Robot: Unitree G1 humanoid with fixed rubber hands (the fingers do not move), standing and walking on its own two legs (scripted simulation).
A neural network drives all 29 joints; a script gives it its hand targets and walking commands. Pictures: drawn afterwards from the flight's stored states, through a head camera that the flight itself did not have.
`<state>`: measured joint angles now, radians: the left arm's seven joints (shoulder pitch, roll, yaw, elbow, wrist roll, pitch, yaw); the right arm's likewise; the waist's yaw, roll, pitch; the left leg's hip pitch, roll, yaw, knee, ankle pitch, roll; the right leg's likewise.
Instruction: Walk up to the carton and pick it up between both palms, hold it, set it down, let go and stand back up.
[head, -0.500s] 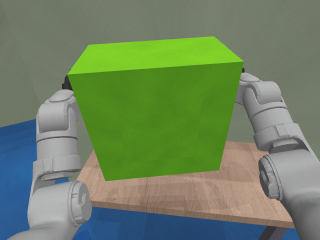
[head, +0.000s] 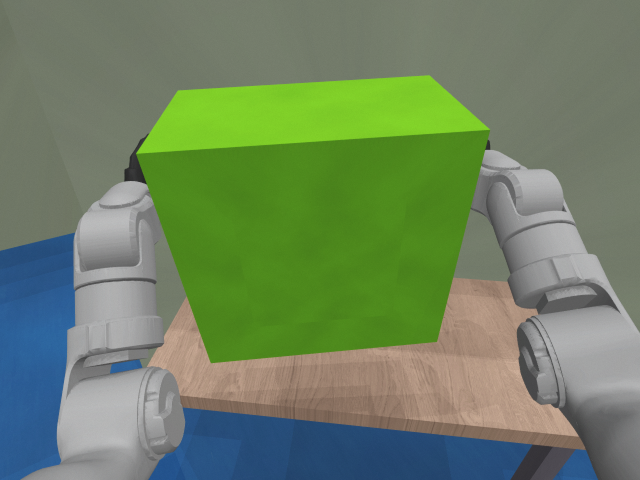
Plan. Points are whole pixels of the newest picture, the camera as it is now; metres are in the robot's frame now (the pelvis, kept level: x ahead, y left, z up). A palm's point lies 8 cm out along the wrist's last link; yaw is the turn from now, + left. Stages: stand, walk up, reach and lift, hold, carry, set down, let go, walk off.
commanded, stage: hold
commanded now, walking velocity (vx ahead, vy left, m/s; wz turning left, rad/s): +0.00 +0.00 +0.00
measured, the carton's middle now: (316, 224) +0.36 -0.01 +0.22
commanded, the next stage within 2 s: none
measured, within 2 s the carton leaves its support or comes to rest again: neither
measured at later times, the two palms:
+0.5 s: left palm (145, 188) +0.37 +0.19 +0.27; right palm (471, 160) +0.37 -0.20 +0.30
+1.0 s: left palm (147, 193) +0.37 +0.19 +0.27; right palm (470, 165) +0.38 -0.20 +0.29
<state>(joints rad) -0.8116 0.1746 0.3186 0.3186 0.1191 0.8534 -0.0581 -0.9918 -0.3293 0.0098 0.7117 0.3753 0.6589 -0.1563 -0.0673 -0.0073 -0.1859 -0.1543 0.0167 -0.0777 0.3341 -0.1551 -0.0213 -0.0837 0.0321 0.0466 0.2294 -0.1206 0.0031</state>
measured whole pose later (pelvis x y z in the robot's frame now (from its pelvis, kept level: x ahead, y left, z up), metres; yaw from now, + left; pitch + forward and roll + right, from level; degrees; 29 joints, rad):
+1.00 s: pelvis +0.01 +0.00 +0.00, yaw +0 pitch -1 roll -1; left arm -0.80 0.17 0.32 0.31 0.12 0.86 -0.06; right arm -0.99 -0.33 0.02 0.69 0.37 0.68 -0.16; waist -0.07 0.00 -0.19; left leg -0.14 0.01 -0.08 0.33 -0.16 -0.02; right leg -0.07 0.03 0.05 0.22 -0.13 0.00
